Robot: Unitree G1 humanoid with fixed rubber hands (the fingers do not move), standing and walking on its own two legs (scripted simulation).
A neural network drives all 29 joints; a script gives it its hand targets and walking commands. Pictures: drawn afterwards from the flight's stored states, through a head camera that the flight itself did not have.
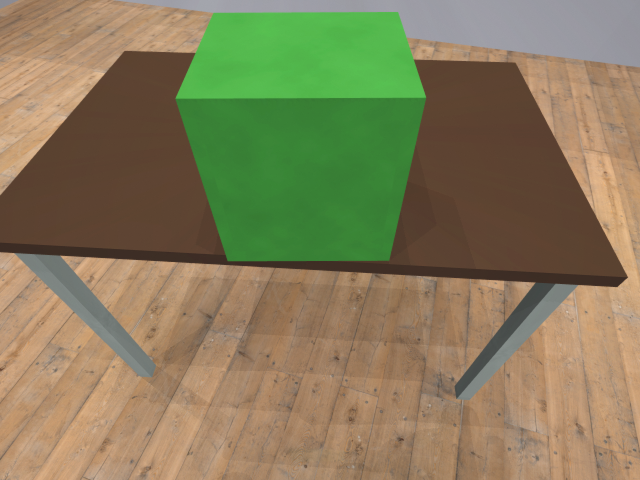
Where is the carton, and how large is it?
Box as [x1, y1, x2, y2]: [175, 12, 425, 260]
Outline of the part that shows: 213,13 175,98 227,260 388,260 425,100 425,95 398,13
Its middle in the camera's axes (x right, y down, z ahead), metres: -0.02 -0.15 +0.59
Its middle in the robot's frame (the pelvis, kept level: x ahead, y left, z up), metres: +0.56 +0.03 +0.11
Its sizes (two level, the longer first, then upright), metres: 0.267 0.231 0.292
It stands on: a table, 0.73 m high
